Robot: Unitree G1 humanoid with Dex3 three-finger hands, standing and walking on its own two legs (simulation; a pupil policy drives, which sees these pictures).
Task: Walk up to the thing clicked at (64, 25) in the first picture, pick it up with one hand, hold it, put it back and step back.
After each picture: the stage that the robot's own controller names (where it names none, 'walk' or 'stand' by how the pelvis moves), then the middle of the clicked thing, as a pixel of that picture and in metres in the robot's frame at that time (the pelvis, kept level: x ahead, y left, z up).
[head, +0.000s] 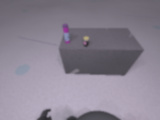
stand; (66, 34) +0.98 +0.34 -0.04
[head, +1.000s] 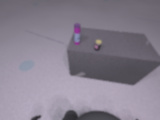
walk; (77, 35) +0.90 +0.18 -0.02
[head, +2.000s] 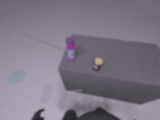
stand; (71, 50) +0.60 +0.19 -0.02
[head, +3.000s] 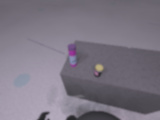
stand; (72, 56) +0.57 +0.19 -0.04
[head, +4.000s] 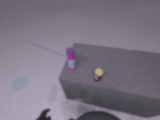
stand; (71, 60) +0.53 +0.19 -0.04
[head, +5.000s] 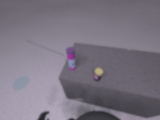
stand; (71, 59) +0.54 +0.19 -0.04
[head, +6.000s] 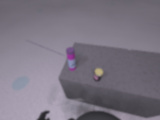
stand; (71, 60) +0.53 +0.19 -0.04
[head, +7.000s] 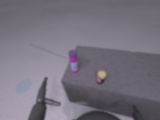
rise first; (73, 62) +0.52 +0.18 -0.04
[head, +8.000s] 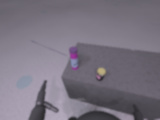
go down; (74, 59) +0.54 +0.18 -0.04
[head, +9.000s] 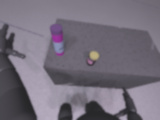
go down; (58, 42) +0.56 +0.18 +0.02
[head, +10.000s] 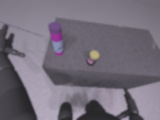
go down; (57, 41) +0.55 +0.18 +0.04
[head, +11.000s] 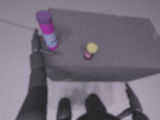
close in; (49, 34) +0.56 +0.19 +0.07
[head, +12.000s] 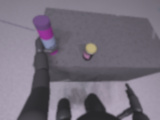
lift; (48, 39) +0.53 +0.19 +0.07
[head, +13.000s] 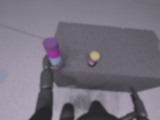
lift; (55, 57) +0.42 +0.19 +0.07
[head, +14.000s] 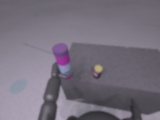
hold; (64, 64) +0.33 +0.16 +0.17
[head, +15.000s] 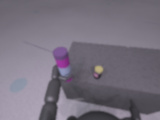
hold; (64, 67) +0.33 +0.16 +0.14
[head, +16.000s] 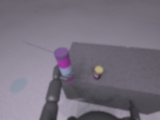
crouch; (65, 67) +0.33 +0.16 +0.13
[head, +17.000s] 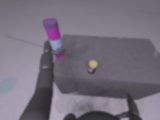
crouch; (56, 41) +0.49 +0.19 +0.17
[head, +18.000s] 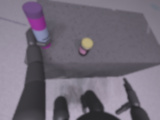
lower; (40, 30) +0.56 +0.19 +0.09
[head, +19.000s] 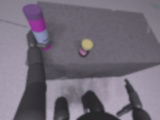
lower; (40, 32) +0.56 +0.19 +0.08
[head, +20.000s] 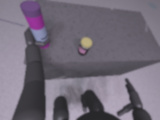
lower; (39, 30) +0.57 +0.19 +0.09
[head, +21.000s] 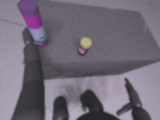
lower; (37, 29) +0.57 +0.20 +0.09
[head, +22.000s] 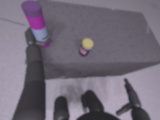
loosen; (39, 30) +0.57 +0.20 +0.08
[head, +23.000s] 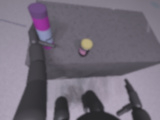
withdraw; (44, 31) +0.57 +0.17 +0.08
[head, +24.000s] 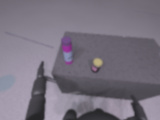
sink last; (67, 52) +0.53 +0.16 +0.02
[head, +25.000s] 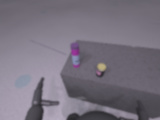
stand; (75, 56) +0.55 +0.16 +0.01
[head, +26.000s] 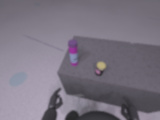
stand; (73, 54) +0.54 +0.16 +0.02
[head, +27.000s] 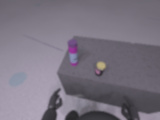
stand; (73, 54) +0.53 +0.16 +0.02
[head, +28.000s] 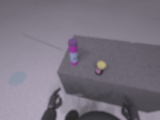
stand; (73, 53) +0.54 +0.16 +0.02
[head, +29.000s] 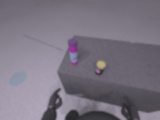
stand; (73, 53) +0.54 +0.16 +0.02
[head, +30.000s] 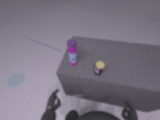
stand; (72, 53) +0.54 +0.16 +0.02
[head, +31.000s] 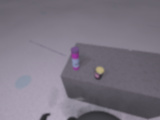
stand; (75, 59) +0.55 +0.16 -0.04
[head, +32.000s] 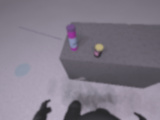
walk; (72, 39) +0.66 +0.17 -0.01
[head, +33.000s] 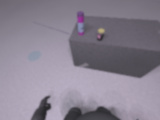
walk; (80, 24) +0.95 +0.15 -0.01
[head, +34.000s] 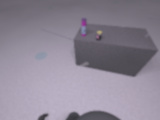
stand; (83, 27) +1.18 +0.16 -0.02
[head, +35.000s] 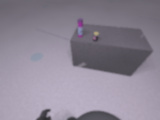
stand; (80, 28) +1.15 +0.17 -0.04
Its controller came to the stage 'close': yes
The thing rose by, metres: 0.19
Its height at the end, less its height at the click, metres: +0.00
